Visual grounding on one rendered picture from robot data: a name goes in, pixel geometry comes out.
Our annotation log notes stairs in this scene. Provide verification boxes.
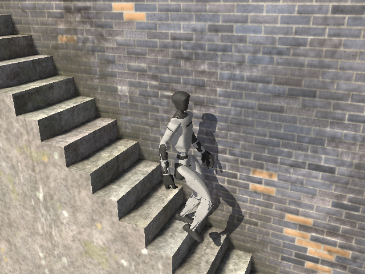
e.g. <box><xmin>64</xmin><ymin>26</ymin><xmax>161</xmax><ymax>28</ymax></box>
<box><xmin>0</xmin><ymin>14</ymin><xmax>263</xmax><ymax>274</ymax></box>

